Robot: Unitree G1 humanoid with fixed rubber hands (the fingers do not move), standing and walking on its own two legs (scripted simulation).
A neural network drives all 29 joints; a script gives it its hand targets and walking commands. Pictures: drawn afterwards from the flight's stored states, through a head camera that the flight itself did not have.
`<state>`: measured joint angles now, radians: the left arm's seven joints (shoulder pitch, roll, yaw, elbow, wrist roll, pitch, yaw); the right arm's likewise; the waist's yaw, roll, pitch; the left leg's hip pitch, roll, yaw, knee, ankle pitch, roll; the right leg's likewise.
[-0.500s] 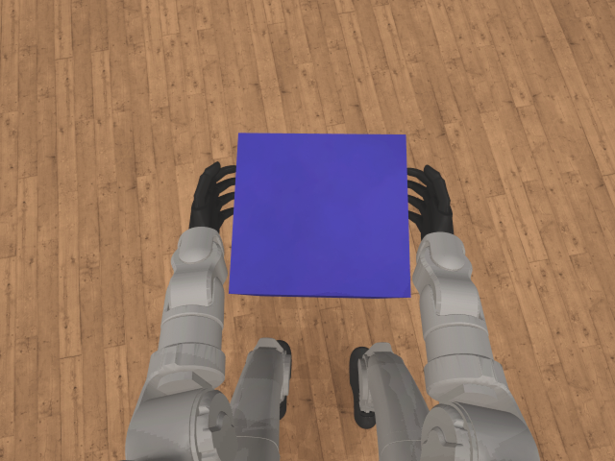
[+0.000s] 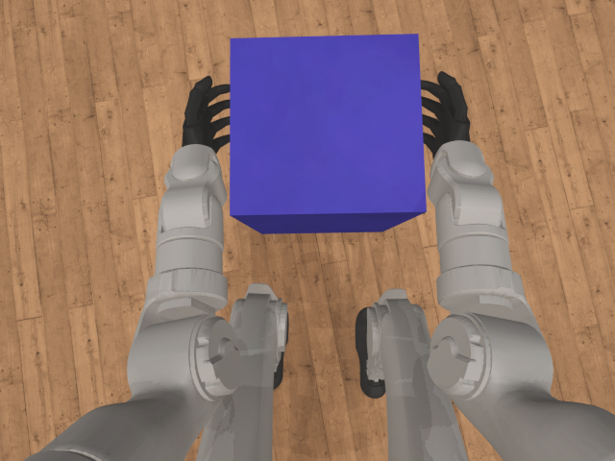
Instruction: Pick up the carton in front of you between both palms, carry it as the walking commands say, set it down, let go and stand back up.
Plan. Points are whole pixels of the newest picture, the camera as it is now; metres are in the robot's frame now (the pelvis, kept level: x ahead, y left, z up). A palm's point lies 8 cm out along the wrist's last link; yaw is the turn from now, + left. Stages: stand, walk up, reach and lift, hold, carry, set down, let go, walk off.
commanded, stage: set down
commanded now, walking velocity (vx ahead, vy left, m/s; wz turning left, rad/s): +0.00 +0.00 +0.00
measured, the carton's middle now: (322, 156) +0.48 +0.02 -0.16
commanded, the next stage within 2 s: none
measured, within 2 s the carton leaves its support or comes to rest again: rests again in 1.88 s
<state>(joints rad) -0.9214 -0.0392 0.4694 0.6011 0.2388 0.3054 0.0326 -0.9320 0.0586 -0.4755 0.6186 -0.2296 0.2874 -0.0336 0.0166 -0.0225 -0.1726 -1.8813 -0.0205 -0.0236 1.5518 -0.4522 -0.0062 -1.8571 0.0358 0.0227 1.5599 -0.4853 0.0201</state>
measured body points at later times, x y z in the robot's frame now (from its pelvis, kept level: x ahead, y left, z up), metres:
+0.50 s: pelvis -0.02 -0.01 -0.11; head +0.33 +0.01 +0.18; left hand +0.51 +0.18 -0.25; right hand +0.53 -0.12 -0.25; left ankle +0.09 +0.12 -0.51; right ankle +0.09 -0.12 -0.51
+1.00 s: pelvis -0.01 +0.00 -0.17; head +0.35 +0.01 +0.09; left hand +0.53 +0.18 -0.34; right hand +0.55 -0.12 -0.34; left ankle +0.09 +0.12 -0.51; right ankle +0.08 -0.12 -0.51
